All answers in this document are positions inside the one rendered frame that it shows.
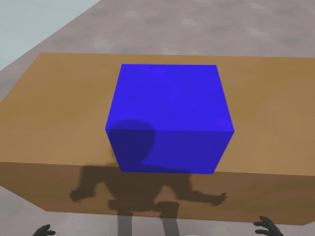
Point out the robot right hand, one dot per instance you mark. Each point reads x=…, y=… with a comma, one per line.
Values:
x=269, y=224

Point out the robot left hand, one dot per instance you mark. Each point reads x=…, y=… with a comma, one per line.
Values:
x=43, y=231

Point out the pedestal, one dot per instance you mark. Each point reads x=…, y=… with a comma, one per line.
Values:
x=55, y=153

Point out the carton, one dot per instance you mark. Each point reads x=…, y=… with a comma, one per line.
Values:
x=169, y=118

